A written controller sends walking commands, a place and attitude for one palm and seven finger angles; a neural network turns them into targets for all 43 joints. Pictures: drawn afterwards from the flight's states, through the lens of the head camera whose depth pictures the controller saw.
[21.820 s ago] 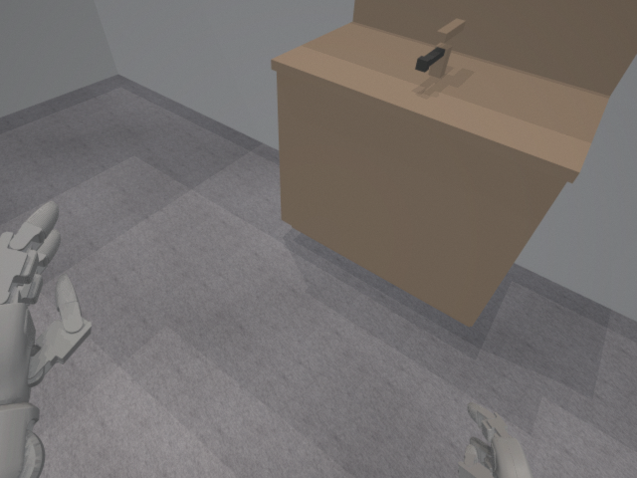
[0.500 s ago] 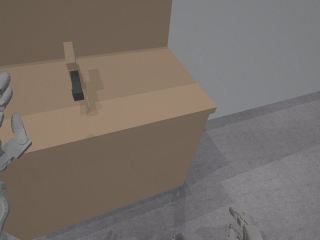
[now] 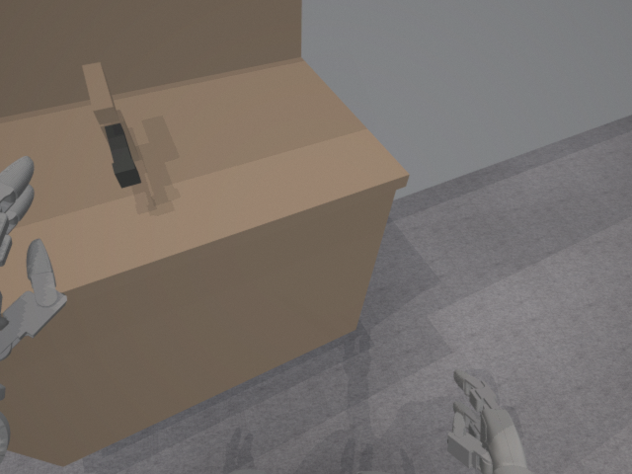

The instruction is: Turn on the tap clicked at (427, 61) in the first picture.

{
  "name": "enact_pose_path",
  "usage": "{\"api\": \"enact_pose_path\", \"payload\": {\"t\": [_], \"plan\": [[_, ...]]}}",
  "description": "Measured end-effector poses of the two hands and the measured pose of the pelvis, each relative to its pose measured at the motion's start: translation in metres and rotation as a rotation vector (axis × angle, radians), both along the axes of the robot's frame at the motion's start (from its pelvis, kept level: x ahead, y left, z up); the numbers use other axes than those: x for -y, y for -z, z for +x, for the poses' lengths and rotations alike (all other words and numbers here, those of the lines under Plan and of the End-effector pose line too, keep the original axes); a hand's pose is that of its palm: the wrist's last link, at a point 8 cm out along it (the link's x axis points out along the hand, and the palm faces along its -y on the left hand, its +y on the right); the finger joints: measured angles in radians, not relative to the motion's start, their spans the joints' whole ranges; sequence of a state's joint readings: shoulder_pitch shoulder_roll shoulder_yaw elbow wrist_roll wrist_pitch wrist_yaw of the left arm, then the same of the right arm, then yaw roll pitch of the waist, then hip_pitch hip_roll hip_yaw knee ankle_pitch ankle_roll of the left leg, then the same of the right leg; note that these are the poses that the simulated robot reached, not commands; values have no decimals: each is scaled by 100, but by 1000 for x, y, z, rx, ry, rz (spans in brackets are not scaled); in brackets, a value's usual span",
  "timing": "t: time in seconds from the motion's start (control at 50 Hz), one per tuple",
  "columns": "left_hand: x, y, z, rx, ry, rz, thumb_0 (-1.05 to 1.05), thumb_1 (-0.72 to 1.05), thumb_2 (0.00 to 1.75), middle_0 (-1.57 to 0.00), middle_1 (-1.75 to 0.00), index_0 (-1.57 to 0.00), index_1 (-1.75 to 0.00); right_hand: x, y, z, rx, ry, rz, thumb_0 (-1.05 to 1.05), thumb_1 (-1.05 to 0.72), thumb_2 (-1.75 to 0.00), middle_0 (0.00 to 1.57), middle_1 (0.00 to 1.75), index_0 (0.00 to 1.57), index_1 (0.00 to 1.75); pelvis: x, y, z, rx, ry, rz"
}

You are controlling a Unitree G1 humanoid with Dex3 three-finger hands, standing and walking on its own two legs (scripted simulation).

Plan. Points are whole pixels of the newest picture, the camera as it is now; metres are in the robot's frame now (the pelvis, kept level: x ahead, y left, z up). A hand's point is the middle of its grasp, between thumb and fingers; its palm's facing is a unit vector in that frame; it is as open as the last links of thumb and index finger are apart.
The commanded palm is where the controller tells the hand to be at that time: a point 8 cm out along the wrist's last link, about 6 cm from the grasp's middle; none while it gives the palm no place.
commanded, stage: shuffle to correct the standing spot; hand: left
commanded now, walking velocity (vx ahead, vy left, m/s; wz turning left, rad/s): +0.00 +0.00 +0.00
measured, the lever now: (126, 173) +0.49 +0.30 +0.08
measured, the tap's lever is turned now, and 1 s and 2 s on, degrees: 0 0 0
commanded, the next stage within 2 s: come to a stop and stand still in 1.20 s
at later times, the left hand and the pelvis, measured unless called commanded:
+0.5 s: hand (19, 325) +0.20 +0.25 +0.18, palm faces +0.46 -0.76 -0.47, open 7.4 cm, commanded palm +0.15 +0.28 +0.19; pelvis +0.01 -0.02 +0.00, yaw +5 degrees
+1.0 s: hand (106, 226) +0.30 +0.22 +0.19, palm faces +0.46 -0.70 -0.55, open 7.4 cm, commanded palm +0.25 +0.24 +0.19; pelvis +0.11 -0.05 -0.01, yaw +5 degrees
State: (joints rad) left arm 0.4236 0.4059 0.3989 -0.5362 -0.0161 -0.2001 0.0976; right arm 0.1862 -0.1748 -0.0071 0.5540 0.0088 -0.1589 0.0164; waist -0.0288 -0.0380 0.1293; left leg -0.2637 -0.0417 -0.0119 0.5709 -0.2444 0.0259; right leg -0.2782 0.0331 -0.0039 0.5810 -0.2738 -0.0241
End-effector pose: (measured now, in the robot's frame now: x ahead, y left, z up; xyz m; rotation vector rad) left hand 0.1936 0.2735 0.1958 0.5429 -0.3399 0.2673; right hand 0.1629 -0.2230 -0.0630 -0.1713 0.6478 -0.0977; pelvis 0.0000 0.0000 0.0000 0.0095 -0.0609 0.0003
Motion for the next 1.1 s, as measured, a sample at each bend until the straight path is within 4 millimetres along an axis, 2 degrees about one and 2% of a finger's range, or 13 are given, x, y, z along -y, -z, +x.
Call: {"api": "enact_pose_path", "payload": {"t": [0.12, 0.26, 0.32, 0.42, 0.48, 0.52, 0.64, 0.72, 0.82, 0.88, 0.94, 1.02, 1.1], "plan": [[-10, -7, -33, -31, -46, 36, 1, 89, 90, -21, -31, -21, -30, -5, 16, -22, -107, -5, 26, 1, -91, -90, 21, 30, 20, 30, 0, -3, -3, -13, -19, -31], [-38, 32, -40, -54, -183, -140, 1, 89, 90, -21, -30, -21, -30, -4, 20, -33, -148, -8, -53, 1, -91, -90, 21, 30, 20, 30, -8, 1, -5, -3, -51, 1], [-32, 31, -35, -52, -176, -171, 1, 89, 90, -21, -30, -21, -30, -9, 15, -30, -129, -16, -34, 1, -91, -90, 21, 30, 20, 30, -5, -3, -5, 3, -76, -2], [-13, 3, -33, 4, -116, -76, 1, 89, 90, -21, -30, -21, -30, -14, 7, -14, -92, -62, 1, 1, -91, -90, 21, 30, 20, 30, 5, -8, 3, -12, -76, -24], [-10, -6, -34, 30, -125, 22, 1, 89, 90, -21, -30, -21, -30, -10, 14, 3, -72, -84, 10, 1, -90, -90, 21, 30, 20, 30, 14, 1, 12, -22, -77, -39], [-12, -2, -32, 37, -145, 19, 1, 89, 90, -21, -30, -21, -30, -4, 19, 14, -88, -89, 4, 1, -90, -90, 21, 30, 20, 30, 18, 5, 15, -13, -89, -44], [-17, 25, -14, 13, -209, -168, 1, 89, 90, -21, -30, -21, -30, 10, 5, 41, -115, -99, -72, 1, -91, -90, 21, 30, 20, 30, 21, -1, 35, -25, -100, -22], [-11, 34, 7, 44, -162, -198, 1, 89, 90, -20, -30, -21, -30, 13, 2, 65, -47, -100, -126, 1, -91, -90, 21, 30, 20, 30, 15, 11, 49, -15, -103, -22], [-1, 9, 37, 66, -108, -73, 1, 89, 90, -21, -30, -21, -30, 5, 2, 85, -36, -96, -57, 1, -91, -90, 20, 30, 20, 30, 25, 5, 64, -5, -98, 5], [8, -14, 48, 66, -100, 17, 1, 89, 90, -21, -30, -21, -30, 1, 5, 93, -62, -118, -3, 1, -91, -90, 20, 30, 20, 30, 33, -2, 77, -27, -98, -15], [18, -24, 56, 29, -121, 86, 1, 89, 90, -21, -30, -21, -30, 5, 14, 103, -86, -127, 44, 1, -91, -90, 21, 30, 20, 30, 42, -3, 96, -42, -88, -29], [26, -6, 70, -18, -183, 94, 1, 89, 90, -21, -30, -21, -30, 22, 40, 123, -123, -130, 59, 1, -90, -90, 21, 30, 20, 30, 57, 12, 118, -34, -94, -42], [31, 23, 91, -61, -230, -77, 1, 89, 90, -21, -30, -21, -30, 42, 40, 139, -190, -129, 8, 1, -91, -90, 21, 30, 20, 30, 64, 7, 133, -27, -101, -32]]}}
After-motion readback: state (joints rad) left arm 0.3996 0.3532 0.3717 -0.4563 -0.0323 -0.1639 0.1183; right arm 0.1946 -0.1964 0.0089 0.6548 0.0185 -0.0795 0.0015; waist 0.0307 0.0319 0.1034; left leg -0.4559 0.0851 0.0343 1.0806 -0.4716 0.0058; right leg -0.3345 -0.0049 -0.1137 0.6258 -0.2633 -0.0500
